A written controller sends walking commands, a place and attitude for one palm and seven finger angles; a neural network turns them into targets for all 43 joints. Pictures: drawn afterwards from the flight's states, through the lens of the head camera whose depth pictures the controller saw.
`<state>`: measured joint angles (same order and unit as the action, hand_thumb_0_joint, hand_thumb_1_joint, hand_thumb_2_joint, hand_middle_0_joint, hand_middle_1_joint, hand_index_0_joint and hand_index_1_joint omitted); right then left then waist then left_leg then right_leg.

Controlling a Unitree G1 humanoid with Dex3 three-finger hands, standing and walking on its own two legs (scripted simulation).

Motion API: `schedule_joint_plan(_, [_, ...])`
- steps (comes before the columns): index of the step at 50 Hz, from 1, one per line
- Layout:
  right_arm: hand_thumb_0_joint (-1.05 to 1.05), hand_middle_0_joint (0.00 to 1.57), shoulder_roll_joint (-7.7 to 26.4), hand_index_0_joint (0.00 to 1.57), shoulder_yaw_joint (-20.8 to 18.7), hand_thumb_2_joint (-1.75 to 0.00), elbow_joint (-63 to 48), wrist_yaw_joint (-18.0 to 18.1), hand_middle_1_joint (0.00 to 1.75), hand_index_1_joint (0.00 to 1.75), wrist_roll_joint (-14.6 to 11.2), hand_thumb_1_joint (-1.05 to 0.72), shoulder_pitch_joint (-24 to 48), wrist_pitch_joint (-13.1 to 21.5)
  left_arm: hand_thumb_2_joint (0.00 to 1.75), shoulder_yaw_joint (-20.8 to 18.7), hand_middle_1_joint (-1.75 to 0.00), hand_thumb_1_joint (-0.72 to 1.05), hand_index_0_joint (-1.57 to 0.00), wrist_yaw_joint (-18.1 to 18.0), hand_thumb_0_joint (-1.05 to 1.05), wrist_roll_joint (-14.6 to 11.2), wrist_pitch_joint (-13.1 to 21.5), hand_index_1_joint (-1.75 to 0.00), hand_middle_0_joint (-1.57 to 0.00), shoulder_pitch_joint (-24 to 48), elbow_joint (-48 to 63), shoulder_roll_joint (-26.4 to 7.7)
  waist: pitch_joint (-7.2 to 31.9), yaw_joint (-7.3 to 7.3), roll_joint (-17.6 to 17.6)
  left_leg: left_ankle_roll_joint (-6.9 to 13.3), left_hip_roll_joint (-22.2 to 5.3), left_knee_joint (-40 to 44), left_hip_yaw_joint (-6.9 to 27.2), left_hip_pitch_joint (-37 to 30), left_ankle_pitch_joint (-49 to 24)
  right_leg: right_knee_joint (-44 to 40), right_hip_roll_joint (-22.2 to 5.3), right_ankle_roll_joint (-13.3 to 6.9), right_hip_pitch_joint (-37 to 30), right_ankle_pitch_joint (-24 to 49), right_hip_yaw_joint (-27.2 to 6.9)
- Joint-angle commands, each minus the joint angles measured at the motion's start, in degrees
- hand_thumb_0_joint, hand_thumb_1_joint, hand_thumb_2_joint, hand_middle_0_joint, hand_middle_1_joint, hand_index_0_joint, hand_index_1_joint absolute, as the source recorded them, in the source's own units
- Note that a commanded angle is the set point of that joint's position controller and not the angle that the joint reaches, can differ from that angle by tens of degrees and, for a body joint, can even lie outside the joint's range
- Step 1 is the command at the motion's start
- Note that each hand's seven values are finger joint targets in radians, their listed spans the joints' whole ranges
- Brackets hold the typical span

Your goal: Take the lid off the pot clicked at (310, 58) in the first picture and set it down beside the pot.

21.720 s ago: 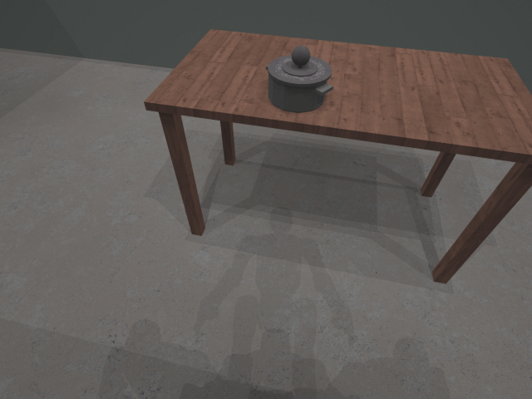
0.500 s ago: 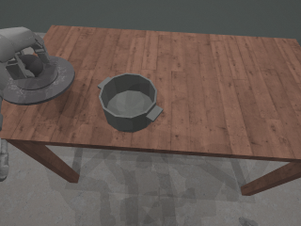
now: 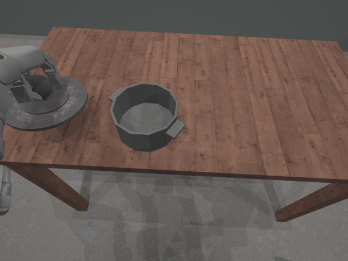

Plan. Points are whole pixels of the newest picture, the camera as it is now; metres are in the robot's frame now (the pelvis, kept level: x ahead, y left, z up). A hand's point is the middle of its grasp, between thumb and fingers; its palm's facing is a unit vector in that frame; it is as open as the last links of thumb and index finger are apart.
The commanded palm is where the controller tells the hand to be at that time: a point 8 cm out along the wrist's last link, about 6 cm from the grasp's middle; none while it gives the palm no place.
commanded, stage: lower the lid onto the table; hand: left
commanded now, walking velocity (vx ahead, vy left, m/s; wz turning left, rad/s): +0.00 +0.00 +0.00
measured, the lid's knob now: (38, 86) +0.47 +0.31 +0.11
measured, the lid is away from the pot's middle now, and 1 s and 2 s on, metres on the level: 0.23 0.23 0.24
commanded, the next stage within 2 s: none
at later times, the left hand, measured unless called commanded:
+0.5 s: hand (36, 96) +0.45 +0.31 +0.11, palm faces -0.46 -0.10 -0.88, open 8.2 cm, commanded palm +0.47 +0.31 +0.18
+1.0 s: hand (45, 102) +0.46 +0.31 +0.07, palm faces -0.49 -0.12 -0.86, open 8.2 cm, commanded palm +0.49 +0.31 +0.15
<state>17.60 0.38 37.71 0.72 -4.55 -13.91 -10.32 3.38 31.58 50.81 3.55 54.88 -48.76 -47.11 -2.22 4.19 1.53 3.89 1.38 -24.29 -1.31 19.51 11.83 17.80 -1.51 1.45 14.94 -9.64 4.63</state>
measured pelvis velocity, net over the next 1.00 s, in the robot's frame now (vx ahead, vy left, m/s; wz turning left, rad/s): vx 0.00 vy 0.00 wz -0.03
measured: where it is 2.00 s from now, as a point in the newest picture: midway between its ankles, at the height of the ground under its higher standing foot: outside the picture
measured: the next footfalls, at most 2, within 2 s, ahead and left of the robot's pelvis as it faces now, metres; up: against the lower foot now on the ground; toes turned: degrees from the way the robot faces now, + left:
none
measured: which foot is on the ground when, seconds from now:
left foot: down 0.00-1.00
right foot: down 0.00-1.00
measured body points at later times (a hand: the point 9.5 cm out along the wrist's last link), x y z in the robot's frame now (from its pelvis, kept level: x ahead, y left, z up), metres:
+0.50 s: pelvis +0.00 +0.00 +0.00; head +0.08 +0.01 +0.44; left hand +0.47 +0.31 +0.16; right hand +0.06 -0.28 -0.12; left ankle +0.00 +0.07 -0.74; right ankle -0.02 -0.14 -0.74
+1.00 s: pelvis +0.00 +0.00 -0.01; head +0.10 +0.02 +0.43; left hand +0.48 +0.31 +0.12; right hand +0.04 -0.28 -0.12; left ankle +0.00 +0.07 -0.74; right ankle -0.02 -0.14 -0.74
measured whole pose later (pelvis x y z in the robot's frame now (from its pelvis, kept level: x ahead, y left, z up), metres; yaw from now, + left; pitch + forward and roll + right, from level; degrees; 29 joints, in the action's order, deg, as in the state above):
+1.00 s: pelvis +0.00 +0.00 -0.01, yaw -2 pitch +10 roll -2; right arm 17.3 0.4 38.9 2.5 -4.3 -15.7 -9.9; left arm 0.2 25.0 53.4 9.9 53.3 -59.5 -47.1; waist -0.9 6.2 0.5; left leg 4.1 0.6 -28.8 -2.5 24.7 14.4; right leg 21.9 -1.0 1.6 20.4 -11.4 3.2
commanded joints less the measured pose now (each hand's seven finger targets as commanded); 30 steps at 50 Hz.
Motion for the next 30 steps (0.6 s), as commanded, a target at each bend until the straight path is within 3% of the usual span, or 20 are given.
schedule_joint_plan(1, [0.00, 0.20, 10.52, 0.20, -3.21, -0.90, -4.61, 0.95, 0.30, 0.30, 0.43, -0.90, -2.10, 1.46, 1.13, -9.64, -0.93, 0.55, -0.79, -4.47, 0.00, -0.63, 2.13, -0.94, -0.77, 32.45, 14.40, -22.29, 29.01, 0.42, 7.25, 1.72, -0.29, -1.40, 5.16, -21.90, -26.81, 0.58, 4.65, -2.89, -2.53, 14.29, -0.91])
schedule_joint_plan(3, [0.00, 0.20, 10.52, 0.20, -3.30, -0.90, -4.47, 1.09, 0.30, 0.30, 0.48, -0.90, -2.66, 1.56, 1.13, -10.73, -0.93, 0.55, -0.79, -4.66, 0.00, -1.26, 2.56, -0.94, -0.77, 30.75, 12.83, -22.60, 29.01, 0.32, 6.51, 1.83, -0.20, -1.29, 4.92, -21.01, -26.11, 0.67, 4.42, -2.85, -2.94, 14.58, -0.80])
schedule_joint_plan(4, [0.00, 0.20, 10.63, 0.20, -3.31, -0.90, -4.44, 1.09, 0.30, 0.30, 0.41, -0.90, -2.41, 1.50, 1.13, -8.61, -0.93, 0.55, -0.79, -4.61, 0.00, -1.31, 2.75, -0.94, -0.77, 31.39, 12.82, -20.68, 28.13, 0.60, 8.00, 1.67, -0.34, -1.48, 4.93, -21.45, -27.97, 0.71, 4.32, -3.01, -1.50, 15.01, -0.76])
schedule_joint_plan(7, [0.00, 0.20, 10.36, 0.20, -3.64, -0.90, -4.33, 0.69, 0.30, 0.30, 0.51, -0.90, -2.50, 1.62, 1.13, -7.56, -0.93, 0.55, -0.79, -5.34, 0.00, -0.55, 2.76, -0.94, -0.77, 30.86, 15.31, -18.86, 27.91, 0.51, 10.07, 1.33, -0.83, -1.90, 5.73, -24.06, -29.84, 0.62, 4.80, -3.13, 0.82, 13.30, -0.69])
schedule_joint_plan(9, [0.00, 0.20, 10.69, 0.20, -3.59, -0.90, -4.58, 0.61, 0.30, 0.30, 0.48, -0.90, -2.86, 1.65, 1.13, -9.72, -0.93, 0.55, -0.79, -5.84, 0.00, -0.40, 3.03, -0.94, -0.77, 27.59, 13.93, -20.87, 28.44, 0.06, 8.56, 1.36, -0.77, -2.41, 5.47, -23.08, -31.02, 1.01, 4.72, -3.21, -0.09, 14.68, -0.84])
schedule_joint_plan(11, [0.00, 0.20, 10.64, 0.20, -3.28, -0.90, -3.72, 0.80, 0.30, 0.30, 0.46, -0.90, -3.39, 1.27, 1.13, -9.91, -0.93, 0.55, -0.79, -5.72, 0.00, -0.73, 2.76, -0.94, -0.77, 27.33, 7.74, -20.89, 25.63, 0.57, 4.83, 1.58, -0.38, -1.69, 4.48, -18.73, -24.54, 1.03, 4.57, -2.94, -1.35, 14.16, -0.72])
schedule_joint_plan(12, [0.00, 0.20, 10.74, 0.20, -3.25, -0.90, -3.96, 0.85, 0.30, 0.30, 0.24, -0.90, -3.19, 1.07, 1.13, -10.22, -0.93, 0.55, -0.79, -5.60, 0.00, -1.00, 2.73, -0.94, -0.77, 29.42, 9.15, -21.94, 26.53, 0.39, 4.29, 1.66, -0.25, -1.02, 4.37, -17.65, -22.39, 1.12, 4.35, -2.92, -3.27, 14.45, -0.83])
schedule_joint_plan(14, [0.00, 0.20, 10.84, 0.20, -3.49, -0.90, -4.83, 0.97, 0.30, 0.30, 0.38, -0.90, -2.46, 1.27, 1.13, -10.22, -0.93, 0.55, -0.79, -6.08, 0.00, -0.50, 3.15, -0.94, -0.77, 30.07, 11.50, -22.33, 28.86, 0.14, 6.50, 1.82, -0.17, -1.71, 4.26, -19.32, -25.54, 1.45, 4.06, -3.14, -2.99, 15.79, -1.19])
schedule_joint_plan(17, [0.00, 0.20, 10.50, 0.20, -3.33, -0.90, -4.12, 1.28, 0.30, 0.30, 0.42, -0.90, -3.03, 1.31, 1.13, -8.69, -0.93, 0.55, -0.79, -6.34, 0.00, 0.53, 3.42, -0.94, -0.77, 30.08, 8.83, -20.84, 27.37, 0.80, 6.35, 1.85, -0.41, -2.01, 4.18, -19.34, -24.53, 1.34, 4.48, -2.92, -1.60, 14.67, -1.05])
schedule_joint_plan(20, [0.00, 0.20, 10.80, 0.20, -3.16, -0.90, -3.73, 1.48, 0.30, 0.30, 0.46, -0.90, -3.80, 1.14, 1.13, -11.50, -0.93, 0.55, -0.79, -6.86, 0.00, 0.38, 4.16, -0.94, -0.77, 28.92, 6.69, -24.34, 27.90, 0.52, 5.60, 1.94, -0.29, -2.21, 3.90, -17.75, -23.70, 1.94, 4.34, -2.92, -2.94, 15.22, -1.16])
schedule_joint_plan(24, [0.00, 0.20, 10.40, 0.20, -3.45, -0.90, -4.40, 1.59, 0.30, 0.30, 0.59, -0.90, -3.16, 1.45, 1.13, -7.68, -0.93, 0.55, -0.79, -6.86, 0.00, 0.59, 5.18, -0.94, -0.77, 30.86, 11.47, -20.00, 29.46, 0.91, 10.94, 1.66, -0.78, -3.03, 4.75, -22.33, -29.26, 1.70, 4.45, -3.08, 0.97, 14.19, -1.10])
schedule_joint_plan(26, [0.00, 0.20, 10.56, 0.20, -3.54, -0.90, -3.50, 1.58, 0.30, 0.30, 0.78, -0.90, -4.14, 1.40, 1.13, -9.32, -0.93, 0.55, -0.79, -7.17, 0.00, 0.34, 5.47, -0.94, -0.77, 28.97, 9.82, -21.00, 29.04, 0.92, 9.98, 1.66, -0.99, -3.37, 4.88, -22.49, -29.29, 1.89, 4.78, -2.92, 1.38, 13.90, -0.90])
schedule_joint_plan(27, [0.00, 0.20, 10.53, 0.20, -3.32, -0.90, -3.37, 1.70, 0.30, 0.30, 0.70, -0.90, -4.77, 1.23, 1.13, -11.18, -0.93, 0.55, -0.79, -7.26, 0.00, 0.10, 5.48, -0.94, -0.77, 25.95, 5.70, -22.40, 27.76, 0.82, 6.60, 1.89, -0.71, -3.35, 4.61, -20.00, -27.68, 2.04, 4.81, -2.88, 0.48, 14.07, -0.77])
schedule_joint_plan(28, [0.00, 0.20, 10.53, 0.20, -3.27, -0.90, -3.11, 1.77, 0.30, 0.30, 0.49, -0.90, -4.39, 1.09, 1.13, -8.46, -0.93, 0.55, -0.79, -6.82, 0.00, -0.43, 5.43, -0.94, -0.77, 27.64, 5.33, -19.65, 26.51, 1.51, 6.65, 1.78, -0.71, -2.99, 4.09, -18.77, -25.19, 2.03, 4.56, -2.76, 1.08, 13.76, -0.71])
schedule_joint_plan(30, [0.00, 0.20, 10.93, 0.20, -3.71, -0.90, -2.58, 1.86, 0.30, 0.30, 0.56, -0.90, -4.83, 0.84, 1.13, -8.15, -0.93, 0.55, -0.79, -6.69, 0.00, -0.72, 5.32, -0.94, -0.77, 29.33, 5.86, -19.61, 26.77, 1.71, 4.92, 2.09, -0.76, -3.03, 3.76, -18.59, -24.08, 2.03, 4.46, -2.56, 1.06, 13.98, -0.91])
